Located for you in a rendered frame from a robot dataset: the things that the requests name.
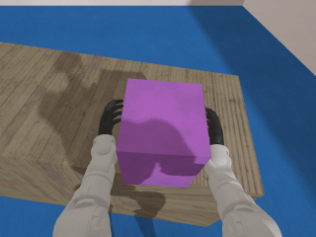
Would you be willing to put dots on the pedestal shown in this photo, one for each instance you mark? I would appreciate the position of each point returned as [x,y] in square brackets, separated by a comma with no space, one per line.
[51,104]

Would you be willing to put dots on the robot right upper arm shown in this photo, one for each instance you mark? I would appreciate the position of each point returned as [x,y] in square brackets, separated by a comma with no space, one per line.
[238,223]

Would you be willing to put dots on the right robot forearm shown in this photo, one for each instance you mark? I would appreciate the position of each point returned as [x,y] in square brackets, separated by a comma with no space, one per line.
[225,187]

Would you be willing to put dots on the right robot hand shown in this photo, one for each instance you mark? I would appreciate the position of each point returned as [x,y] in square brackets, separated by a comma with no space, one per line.
[215,131]

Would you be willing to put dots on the carton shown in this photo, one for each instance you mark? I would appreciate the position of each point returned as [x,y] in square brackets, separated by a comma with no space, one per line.
[163,136]

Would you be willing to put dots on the left robot hand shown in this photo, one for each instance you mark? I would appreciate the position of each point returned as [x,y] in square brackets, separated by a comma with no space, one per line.
[107,120]

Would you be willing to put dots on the left robot forearm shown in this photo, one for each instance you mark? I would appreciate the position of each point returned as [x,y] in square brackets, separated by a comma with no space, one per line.
[99,177]

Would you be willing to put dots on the robot left upper arm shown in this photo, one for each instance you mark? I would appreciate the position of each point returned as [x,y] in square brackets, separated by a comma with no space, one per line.
[88,221]

